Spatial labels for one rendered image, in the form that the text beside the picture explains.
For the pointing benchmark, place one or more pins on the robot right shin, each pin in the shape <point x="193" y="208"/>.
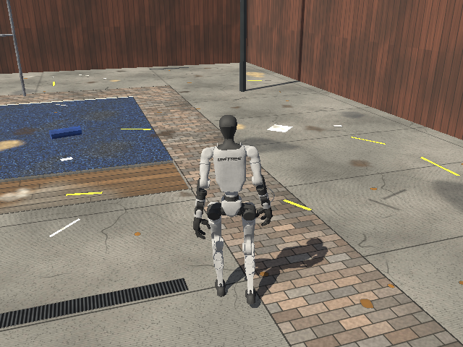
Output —
<point x="250" y="269"/>

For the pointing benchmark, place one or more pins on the robot left hand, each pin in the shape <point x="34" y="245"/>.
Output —
<point x="196" y="226"/>

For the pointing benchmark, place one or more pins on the robot left forearm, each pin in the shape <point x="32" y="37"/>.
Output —
<point x="200" y="200"/>

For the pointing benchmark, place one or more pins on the robot right upper arm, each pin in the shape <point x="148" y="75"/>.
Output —
<point x="252" y="152"/>

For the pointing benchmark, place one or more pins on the robot right forearm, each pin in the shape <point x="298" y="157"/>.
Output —
<point x="263" y="195"/>

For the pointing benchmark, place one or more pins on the right robot thigh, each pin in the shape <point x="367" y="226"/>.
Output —
<point x="248" y="222"/>

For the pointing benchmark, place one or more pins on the robot left upper arm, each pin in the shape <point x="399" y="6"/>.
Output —
<point x="206" y="155"/>

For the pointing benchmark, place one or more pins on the robot right hand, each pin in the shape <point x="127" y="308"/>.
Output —
<point x="268" y="215"/>

